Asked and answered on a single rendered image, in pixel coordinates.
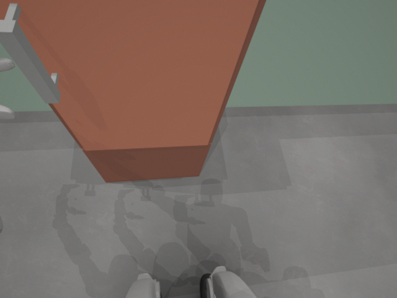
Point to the cupboard door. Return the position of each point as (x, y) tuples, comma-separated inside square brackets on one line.
[(138, 73)]

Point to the left robot thigh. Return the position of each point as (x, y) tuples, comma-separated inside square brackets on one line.
[(144, 288)]

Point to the left robot hand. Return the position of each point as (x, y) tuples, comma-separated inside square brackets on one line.
[(5, 112)]

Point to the handle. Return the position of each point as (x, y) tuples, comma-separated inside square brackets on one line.
[(19, 48)]

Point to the robot thigh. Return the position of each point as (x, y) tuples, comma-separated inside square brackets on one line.
[(226, 284), (144, 288)]

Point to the right robot thigh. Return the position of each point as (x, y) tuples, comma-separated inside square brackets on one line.
[(226, 284)]

